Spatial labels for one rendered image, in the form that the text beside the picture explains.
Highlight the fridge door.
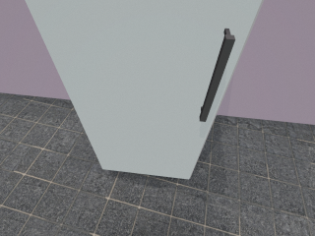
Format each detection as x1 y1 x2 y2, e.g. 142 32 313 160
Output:
25 0 262 180

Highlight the handle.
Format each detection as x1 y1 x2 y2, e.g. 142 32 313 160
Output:
199 29 235 122

